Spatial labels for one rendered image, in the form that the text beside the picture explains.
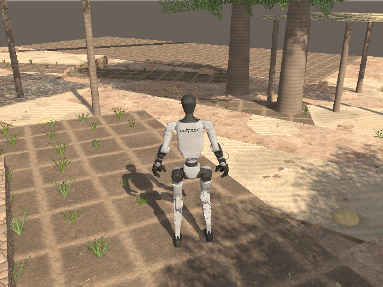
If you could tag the left robot forearm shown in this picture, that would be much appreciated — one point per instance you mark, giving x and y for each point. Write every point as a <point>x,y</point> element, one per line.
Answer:
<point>159,158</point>

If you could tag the right robot hand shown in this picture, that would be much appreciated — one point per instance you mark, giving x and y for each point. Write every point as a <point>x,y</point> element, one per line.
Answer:
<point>223,168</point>

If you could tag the right robot forearm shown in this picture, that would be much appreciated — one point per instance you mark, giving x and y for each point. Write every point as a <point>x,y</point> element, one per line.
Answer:
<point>220,157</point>

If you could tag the robot right shin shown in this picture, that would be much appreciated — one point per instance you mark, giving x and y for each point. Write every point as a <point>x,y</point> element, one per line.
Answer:
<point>206,207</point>

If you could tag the humanoid robot head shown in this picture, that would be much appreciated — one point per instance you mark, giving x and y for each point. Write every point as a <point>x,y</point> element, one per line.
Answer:
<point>188,102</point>

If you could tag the left robot hand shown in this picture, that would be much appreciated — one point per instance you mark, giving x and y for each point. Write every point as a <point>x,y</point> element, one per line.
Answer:
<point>155,169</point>

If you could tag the robot left upper arm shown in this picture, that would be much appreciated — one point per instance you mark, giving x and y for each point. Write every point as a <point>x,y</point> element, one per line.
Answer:
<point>171,126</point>

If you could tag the robot right upper arm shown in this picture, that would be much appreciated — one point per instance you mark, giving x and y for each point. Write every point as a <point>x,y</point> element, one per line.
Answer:
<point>208,125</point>

